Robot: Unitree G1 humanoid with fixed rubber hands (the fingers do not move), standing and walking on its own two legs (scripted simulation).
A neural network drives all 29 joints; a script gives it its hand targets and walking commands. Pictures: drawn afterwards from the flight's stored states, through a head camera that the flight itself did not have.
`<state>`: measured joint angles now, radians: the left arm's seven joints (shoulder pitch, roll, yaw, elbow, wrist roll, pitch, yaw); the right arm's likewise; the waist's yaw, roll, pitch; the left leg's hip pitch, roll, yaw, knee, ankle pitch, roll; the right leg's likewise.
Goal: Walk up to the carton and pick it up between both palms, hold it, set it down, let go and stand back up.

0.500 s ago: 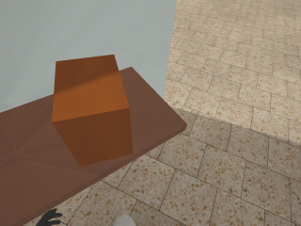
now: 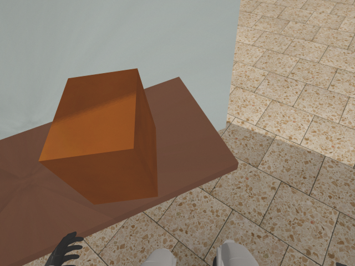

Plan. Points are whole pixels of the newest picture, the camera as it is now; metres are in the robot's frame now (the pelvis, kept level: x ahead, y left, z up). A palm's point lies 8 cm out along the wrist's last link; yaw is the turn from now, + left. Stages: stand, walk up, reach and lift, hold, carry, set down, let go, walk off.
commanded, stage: walk up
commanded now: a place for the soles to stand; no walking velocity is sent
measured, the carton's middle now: (114, 139) +0.45 +0.23 -0.02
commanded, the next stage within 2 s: none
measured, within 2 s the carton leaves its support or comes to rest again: neither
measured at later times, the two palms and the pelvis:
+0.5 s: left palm out of the picture +0.04 +0.29 -0.05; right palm out of the picture -0.02 -0.37 -0.09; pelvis -0.06 -0.04 +0.02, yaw +8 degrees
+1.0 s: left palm out of the picture -0.12 +0.31 -0.07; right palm out of the picture -0.01 -0.35 -0.09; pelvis -0.12 -0.04 +0.01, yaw +14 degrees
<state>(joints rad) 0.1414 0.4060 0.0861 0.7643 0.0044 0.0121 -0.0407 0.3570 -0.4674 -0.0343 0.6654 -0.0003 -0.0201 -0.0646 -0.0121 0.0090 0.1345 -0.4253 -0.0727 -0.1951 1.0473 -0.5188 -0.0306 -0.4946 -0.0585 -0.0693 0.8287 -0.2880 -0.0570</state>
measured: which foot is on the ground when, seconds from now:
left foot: up 0.00-0.62, down 0.64-0.96, up 0.98-1.00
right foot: down 0.00-0.64, up 0.66-0.92, down 0.94-1.00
